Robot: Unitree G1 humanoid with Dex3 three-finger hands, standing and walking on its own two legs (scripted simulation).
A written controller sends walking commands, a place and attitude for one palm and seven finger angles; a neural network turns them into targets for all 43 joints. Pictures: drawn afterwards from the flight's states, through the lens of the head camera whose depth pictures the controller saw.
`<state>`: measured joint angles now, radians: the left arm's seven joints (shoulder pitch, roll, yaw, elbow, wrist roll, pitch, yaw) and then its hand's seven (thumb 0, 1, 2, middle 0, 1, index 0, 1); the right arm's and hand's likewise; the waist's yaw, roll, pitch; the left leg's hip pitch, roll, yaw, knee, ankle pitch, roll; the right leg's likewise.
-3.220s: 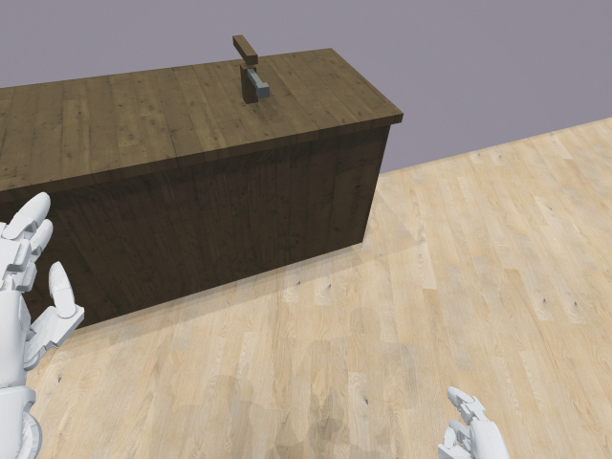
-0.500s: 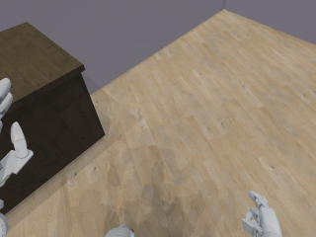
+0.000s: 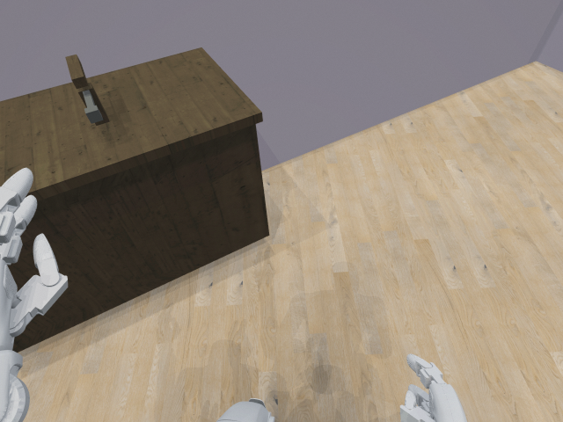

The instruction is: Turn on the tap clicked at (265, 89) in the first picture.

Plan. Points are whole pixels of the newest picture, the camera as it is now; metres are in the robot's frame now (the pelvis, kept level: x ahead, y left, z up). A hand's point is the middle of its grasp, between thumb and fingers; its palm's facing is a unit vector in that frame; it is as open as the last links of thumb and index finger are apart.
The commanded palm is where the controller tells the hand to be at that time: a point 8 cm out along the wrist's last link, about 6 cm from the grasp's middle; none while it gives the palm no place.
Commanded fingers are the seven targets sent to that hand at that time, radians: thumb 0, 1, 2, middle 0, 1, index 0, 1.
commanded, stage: turn to face it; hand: left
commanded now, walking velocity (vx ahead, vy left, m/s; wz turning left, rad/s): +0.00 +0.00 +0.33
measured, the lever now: (93, 114) +0.71 +0.53 +0.03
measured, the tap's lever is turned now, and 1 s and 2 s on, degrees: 0 0 0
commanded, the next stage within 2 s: take the last steps up to it in 0.14 s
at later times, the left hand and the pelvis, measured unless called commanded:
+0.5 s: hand out of the picture +0.09 +0.29 +0.20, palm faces +0.58 -0.74 -0.35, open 7.4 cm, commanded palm +0.03 +0.32 +0.18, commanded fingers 0.00 0.90 0.90 -0.20 -0.30 -0.20 -0.30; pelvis -0.07 +0.02 +0.01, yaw +10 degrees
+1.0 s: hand out of the picture +0.11 +0.27 +0.19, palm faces +0.56 -0.71 -0.44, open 7.4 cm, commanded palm +0.04 +0.30 +0.18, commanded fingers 0.00 0.90 0.90 -0.20 -0.30 -0.20 -0.30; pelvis -0.05 -0.01 +0.01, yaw +13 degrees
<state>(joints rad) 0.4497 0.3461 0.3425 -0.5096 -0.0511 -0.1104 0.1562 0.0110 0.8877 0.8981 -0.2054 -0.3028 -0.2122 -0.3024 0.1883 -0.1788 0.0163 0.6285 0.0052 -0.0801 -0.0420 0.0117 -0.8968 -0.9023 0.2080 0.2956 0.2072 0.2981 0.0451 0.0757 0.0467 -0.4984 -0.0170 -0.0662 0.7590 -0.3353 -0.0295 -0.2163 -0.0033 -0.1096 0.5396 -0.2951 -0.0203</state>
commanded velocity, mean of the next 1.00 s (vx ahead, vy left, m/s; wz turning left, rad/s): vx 0.23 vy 0.01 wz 0.10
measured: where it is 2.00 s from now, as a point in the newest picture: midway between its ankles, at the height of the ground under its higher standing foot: outside the picture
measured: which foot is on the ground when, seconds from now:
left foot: up 0.00-0.28, down 0.30-0.68, up 0.70-1.00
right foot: down 0.00-0.32, up 0.34-0.64, down 0.66-1.00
